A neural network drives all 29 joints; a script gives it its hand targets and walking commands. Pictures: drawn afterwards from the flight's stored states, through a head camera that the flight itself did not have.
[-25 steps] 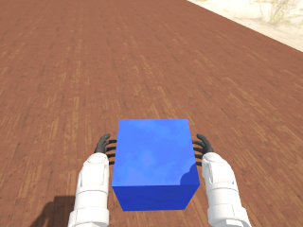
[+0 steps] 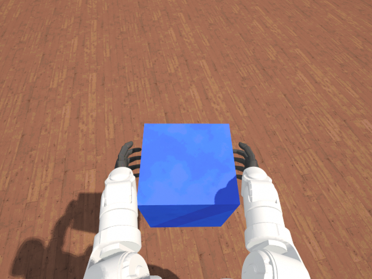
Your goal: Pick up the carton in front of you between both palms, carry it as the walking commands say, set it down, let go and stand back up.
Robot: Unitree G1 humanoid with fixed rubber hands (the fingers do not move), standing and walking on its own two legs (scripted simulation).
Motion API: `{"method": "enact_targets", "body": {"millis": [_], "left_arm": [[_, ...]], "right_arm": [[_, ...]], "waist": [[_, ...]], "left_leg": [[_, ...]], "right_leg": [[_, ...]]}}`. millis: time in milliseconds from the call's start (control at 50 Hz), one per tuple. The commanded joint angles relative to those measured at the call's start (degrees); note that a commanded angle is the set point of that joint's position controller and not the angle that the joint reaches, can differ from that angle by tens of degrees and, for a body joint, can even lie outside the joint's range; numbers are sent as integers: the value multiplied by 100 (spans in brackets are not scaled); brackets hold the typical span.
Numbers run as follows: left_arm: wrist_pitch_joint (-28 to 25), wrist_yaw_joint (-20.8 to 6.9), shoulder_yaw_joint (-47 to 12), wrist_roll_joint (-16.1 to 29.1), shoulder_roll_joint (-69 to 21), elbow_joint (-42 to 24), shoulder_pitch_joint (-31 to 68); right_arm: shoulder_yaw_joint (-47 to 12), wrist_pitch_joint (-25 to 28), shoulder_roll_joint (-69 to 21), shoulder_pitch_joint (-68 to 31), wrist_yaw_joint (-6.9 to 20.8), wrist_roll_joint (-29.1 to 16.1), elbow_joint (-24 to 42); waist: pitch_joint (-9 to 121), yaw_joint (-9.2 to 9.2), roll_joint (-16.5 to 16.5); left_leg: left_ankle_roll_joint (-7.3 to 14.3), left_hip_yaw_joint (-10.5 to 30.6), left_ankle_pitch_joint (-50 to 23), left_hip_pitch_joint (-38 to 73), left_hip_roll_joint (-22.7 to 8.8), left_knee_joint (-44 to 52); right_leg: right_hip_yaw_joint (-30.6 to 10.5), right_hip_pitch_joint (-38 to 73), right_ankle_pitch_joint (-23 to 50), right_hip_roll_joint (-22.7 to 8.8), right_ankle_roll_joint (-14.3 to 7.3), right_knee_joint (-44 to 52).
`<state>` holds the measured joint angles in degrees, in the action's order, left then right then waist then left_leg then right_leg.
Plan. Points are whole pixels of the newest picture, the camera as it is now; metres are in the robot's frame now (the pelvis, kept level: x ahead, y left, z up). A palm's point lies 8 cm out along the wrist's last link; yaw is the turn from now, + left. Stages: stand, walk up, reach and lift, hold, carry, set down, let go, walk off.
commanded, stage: set down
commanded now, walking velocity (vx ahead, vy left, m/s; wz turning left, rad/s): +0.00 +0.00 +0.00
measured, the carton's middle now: (186, 180) +0.36 +0.01 -0.08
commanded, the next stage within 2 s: none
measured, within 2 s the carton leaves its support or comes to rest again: neither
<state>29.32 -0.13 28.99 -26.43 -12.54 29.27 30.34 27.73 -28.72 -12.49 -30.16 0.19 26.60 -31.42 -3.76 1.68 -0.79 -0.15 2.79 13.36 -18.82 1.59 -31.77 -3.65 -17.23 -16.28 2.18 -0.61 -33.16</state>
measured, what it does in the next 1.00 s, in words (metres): lowers itself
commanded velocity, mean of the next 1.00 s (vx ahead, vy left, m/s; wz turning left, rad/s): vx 0.00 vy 0.00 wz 0.00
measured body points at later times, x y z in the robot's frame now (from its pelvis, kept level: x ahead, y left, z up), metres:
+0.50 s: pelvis -0.04 +0.00 -0.11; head +0.20 +0.00 +0.27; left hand +0.39 +0.17 -0.18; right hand +0.42 -0.13 -0.19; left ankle +0.04 +0.12 -0.73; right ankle +0.01 -0.11 -0.73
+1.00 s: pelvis -0.06 -0.01 -0.24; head +0.24 -0.01 +0.10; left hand +0.42 +0.17 -0.34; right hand +0.47 -0.13 -0.34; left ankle +0.04 +0.12 -0.73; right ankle +0.01 -0.12 -0.73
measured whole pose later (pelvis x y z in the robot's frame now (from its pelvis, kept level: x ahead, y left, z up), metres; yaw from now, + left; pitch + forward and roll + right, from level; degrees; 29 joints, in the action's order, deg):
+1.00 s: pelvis -0.06 -0.01 -0.24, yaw +0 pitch +47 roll +2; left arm 18.3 8.0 33.4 -13.6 -7.5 29.6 58.2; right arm 19.9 -18.0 5.5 -66.7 -2.4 13.3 -45.8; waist 5.3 3.9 -1.3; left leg -3.5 3.7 26.6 -111.7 4.7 -91.5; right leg -4.0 -110.9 -30.0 7.0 0.7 -94.5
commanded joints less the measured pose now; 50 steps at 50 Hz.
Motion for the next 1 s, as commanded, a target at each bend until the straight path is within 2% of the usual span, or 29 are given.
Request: {"method": "enact_targets", "body": {"millis": [0,60,140,220,280,340,400,480,600,780,980], "left_arm": [[-683,-1100,-1775,753,-3750,709,2379],[-1258,-1106,-2080,878,-3926,637,2472],[-1832,-1165,-2798,1177,-4307,566,2869],[-2045,-1206,-3649,1580,-4587,75,3454],[-1938,-1206,-3961,1774,-4699,-154,3716],[-1673,-1272,-3929,1769,-4843,-78,3894],[-1357,-1384,-3626,1658,-4921,186,4099],[-1098,-1411,-3241,1552,-4912,441,4425],[-1134,-1221,-3072,1627,-4788,454,5034],[-1184,-931,-3247,2007,-4626,337,5940],[-1153,-787,-2828,2090,-4249,468,6713]], "right_arm": [[-1737,777,-3646,-2598,1096,-699,-561],[-2068,1334,-3780,-2739,1058,-836,-562],[-2931,1898,-4257,-3250,1075,-1218,-495],[-3828,2110,-4482,-3847,1087,-1681,-63],[-4116,2023,-4510,-4108,1141,-1854,121],[-4056,1773,-4539,-4310,1282,-1853,-13],[-3769,1465,-4555,-4457,1469,-1724,-387],[-3348,1216,-4451,-4747,1639,-1622,-813],[-3107,1263,-4241,-5320,1643,-1703,-1145],[-3314,1326,-3899,-6172,1392,-2034,-1190],[-3227,1266,-3531,-6893,1214,-2120,-1510]], "waist": [[1490,14,51],[2277,22,-25],[3627,117,-112],[5607,165,-99],[6454,170,-92],[6369,149,-103],[5868,137,-107],[5527,151,-105],[5962,205,-148],[7124,259,-189],[7028,412,-471]], "left_leg": [[59,-6,-1132,85,396,-105],[24,-31,-1627,-281,475,-550],[-35,-74,-2120,-918,550,-1222],[-108,-117,-2662,-1302,572,-1946],[-148,-160,-2611,-1636,590,-2360],[-169,-231,-1931,-2225,596,-2606],[-161,-300,-1142,-2929,606,-2790],[-158,-354,-665,-3528,614,-3078],[-207,-374,-715,-4070,646,-3736],[-323,-573,-806,-4785,732,-4805],[-349,-760,-548,-5856,752,-5675]], "right_leg": [[-26,-799,1049,370,-10,117],[-13,-1116,1548,448,47,-280],[-26,-1440,2179,492,128,-925],[-27,-1664,2842,494,197,-1667],[41,-2162,2712,535,233,-2104],[133,-2871,1924,594,228,-2327],[217,-3610,1098,622,180,-2503],[313,-4494,527,646,114,-2819],[406,-5410,448,695,123,-3539],[503,-5913,593,795,182,-4575],[508,-6363,464,795,219,-5389]]}}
